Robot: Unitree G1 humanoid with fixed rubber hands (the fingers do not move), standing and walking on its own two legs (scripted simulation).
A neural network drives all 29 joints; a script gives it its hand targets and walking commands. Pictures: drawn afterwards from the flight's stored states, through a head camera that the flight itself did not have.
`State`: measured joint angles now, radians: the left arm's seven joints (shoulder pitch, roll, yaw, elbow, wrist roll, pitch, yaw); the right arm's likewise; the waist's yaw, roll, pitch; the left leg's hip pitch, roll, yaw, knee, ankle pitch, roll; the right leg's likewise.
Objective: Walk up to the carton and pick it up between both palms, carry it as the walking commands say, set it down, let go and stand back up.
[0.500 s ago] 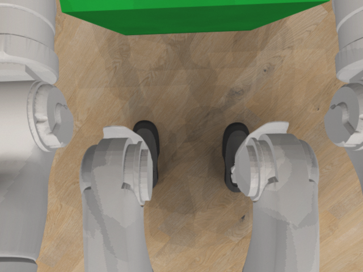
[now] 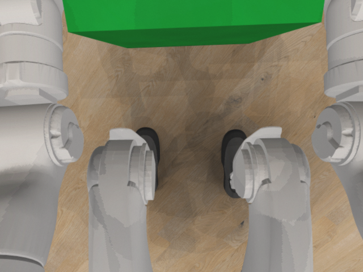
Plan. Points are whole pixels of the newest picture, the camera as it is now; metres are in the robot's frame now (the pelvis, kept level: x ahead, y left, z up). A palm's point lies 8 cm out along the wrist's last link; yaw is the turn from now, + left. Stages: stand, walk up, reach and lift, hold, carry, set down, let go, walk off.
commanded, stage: reach and lift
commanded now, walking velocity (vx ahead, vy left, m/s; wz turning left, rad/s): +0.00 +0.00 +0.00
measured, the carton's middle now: out of the picture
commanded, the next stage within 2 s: none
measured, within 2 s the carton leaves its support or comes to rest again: leaves its support in 0.02 s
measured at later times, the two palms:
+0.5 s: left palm out of the picture +0.56 +0.21 -0.08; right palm out of the picture +0.56 -0.17 -0.07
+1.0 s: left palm out of the picture +0.54 +0.21 +0.00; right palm out of the picture +0.54 -0.18 +0.00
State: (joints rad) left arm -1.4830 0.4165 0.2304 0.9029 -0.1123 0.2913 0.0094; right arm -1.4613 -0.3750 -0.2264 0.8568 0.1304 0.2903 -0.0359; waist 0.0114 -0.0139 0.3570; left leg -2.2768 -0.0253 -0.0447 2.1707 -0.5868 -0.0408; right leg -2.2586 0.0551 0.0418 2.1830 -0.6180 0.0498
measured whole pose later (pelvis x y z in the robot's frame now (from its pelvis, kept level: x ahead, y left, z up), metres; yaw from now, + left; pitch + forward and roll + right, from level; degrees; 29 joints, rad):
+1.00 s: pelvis -0.01 +0.00 +0.10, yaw -1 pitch +48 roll -2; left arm -1.29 0.28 0.41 0.74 0.08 0.43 -0.05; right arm -1.27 -0.26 -0.41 0.72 -0.05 0.42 0.05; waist 0.01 0.00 0.02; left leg -2.13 -0.06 -0.07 1.77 -0.47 -0.05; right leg -2.11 0.07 0.05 1.77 -0.50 0.06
